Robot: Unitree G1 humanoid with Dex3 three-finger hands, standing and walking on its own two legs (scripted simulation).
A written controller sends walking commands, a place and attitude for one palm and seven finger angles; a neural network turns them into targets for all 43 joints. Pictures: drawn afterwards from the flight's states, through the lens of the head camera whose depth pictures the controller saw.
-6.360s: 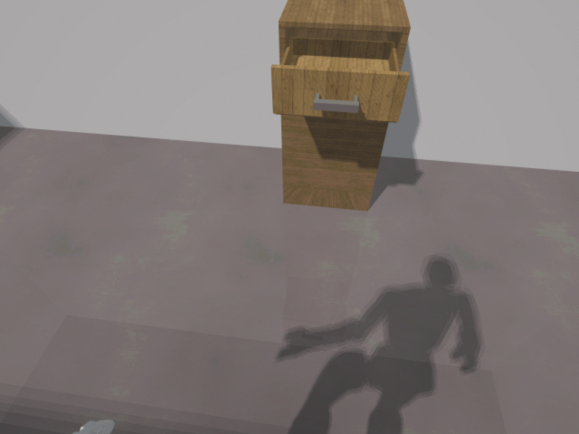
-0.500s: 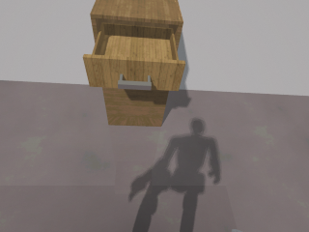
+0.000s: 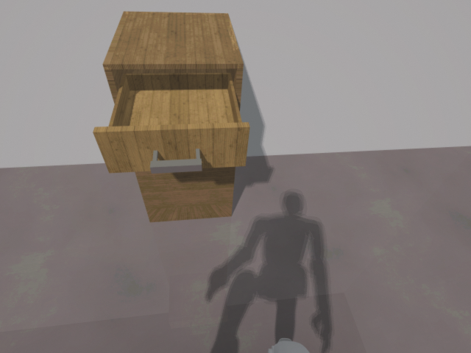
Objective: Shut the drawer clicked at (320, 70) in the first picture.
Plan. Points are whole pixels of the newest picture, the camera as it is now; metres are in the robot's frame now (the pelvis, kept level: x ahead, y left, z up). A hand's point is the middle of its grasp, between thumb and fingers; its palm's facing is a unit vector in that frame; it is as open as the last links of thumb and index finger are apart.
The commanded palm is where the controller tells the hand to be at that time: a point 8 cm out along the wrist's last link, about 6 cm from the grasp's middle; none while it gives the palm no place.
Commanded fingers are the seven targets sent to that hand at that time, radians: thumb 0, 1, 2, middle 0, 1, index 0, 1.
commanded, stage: take the last steps up to it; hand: left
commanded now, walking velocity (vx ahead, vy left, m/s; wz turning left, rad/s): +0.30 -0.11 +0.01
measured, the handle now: (176, 159) +0.56 +0.14 -0.03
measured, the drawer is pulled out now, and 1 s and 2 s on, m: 0.29 0.29 0.29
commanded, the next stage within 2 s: come to a stop and stand still in 0.68 s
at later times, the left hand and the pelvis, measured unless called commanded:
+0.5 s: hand out of the picture +0.13 +0.09 -0.18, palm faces +0.12 -0.97 -0.20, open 7.2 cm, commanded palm none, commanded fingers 0.00 0.90 0.90 -0.20 -0.30 -0.20 -0.30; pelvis +0.15 -0.09 -0.01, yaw +2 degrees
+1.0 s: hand (189, 288) +0.30 +0.10 -0.19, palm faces +0.10 -0.97 -0.21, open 7.3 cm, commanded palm none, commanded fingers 0.00 0.90 0.90 -0.20 -0.30 -0.20 -0.30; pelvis +0.28 -0.09 -0.01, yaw +3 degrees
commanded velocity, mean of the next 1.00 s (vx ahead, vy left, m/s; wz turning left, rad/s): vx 0.13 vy -0.02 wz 0.05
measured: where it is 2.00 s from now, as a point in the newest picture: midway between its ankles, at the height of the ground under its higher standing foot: outside the picture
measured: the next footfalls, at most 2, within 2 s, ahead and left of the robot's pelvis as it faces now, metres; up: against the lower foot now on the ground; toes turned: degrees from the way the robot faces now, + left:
right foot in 0.16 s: +0.16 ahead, -0.20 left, +0.00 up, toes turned -6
left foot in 0.62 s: +0.30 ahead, +0.03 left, +0.00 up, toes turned +9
